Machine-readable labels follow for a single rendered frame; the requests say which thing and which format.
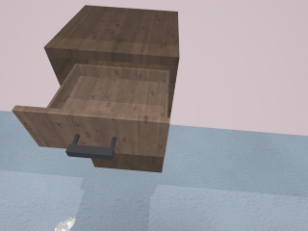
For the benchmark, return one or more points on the cabinet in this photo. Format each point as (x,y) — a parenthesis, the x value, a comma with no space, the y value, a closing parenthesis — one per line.
(120,37)

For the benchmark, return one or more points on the drawer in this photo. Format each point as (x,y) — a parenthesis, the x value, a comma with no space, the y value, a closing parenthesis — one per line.
(100,102)

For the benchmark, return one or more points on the left robot hand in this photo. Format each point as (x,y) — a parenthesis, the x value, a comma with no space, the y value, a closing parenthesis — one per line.
(66,225)

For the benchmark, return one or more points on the handle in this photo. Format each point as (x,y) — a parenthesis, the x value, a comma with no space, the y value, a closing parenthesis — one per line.
(91,152)

